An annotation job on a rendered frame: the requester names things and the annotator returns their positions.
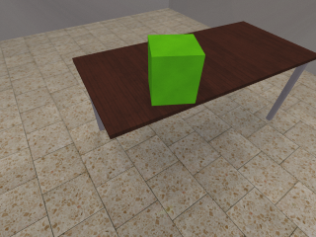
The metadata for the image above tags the carton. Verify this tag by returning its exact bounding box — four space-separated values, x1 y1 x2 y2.
147 34 205 106

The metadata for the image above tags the table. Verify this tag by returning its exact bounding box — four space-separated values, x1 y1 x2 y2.
72 21 316 139

